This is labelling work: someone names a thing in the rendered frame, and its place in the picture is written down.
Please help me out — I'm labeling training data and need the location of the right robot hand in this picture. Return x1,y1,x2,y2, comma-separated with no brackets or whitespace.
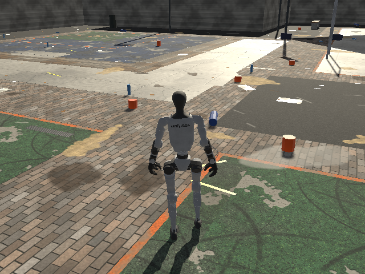
204,162,218,177

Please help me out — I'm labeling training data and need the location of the left robot thigh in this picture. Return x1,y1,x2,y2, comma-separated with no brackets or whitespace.
163,160,177,204

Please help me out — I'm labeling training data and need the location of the robot left foot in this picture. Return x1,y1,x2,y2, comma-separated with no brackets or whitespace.
170,225,179,240

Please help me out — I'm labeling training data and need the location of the left robot upper arm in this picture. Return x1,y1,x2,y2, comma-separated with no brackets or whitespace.
154,116,168,148

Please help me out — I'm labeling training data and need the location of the robot right forearm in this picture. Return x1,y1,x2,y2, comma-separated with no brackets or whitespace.
204,138,216,164

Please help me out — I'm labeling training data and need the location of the robot left forearm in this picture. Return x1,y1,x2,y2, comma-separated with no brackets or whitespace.
149,140,160,164

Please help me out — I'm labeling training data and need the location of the right robot upper arm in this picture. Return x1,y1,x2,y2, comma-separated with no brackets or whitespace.
192,115,209,147

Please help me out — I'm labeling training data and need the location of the left robot hand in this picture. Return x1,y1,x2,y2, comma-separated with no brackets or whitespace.
148,162,161,175

